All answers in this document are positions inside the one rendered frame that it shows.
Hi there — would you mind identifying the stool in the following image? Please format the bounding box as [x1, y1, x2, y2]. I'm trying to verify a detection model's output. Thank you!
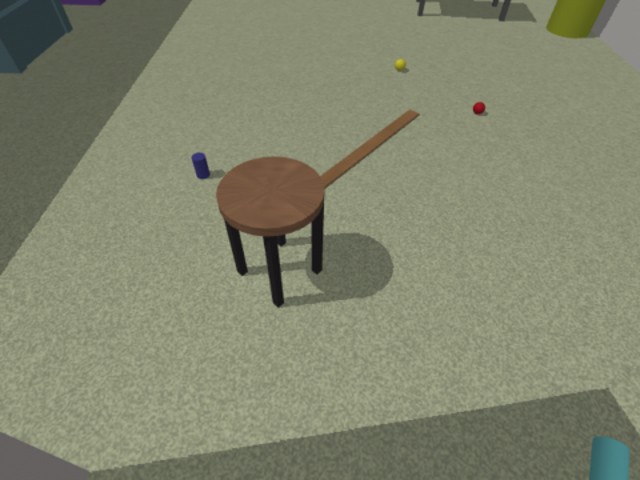
[216, 156, 325, 308]

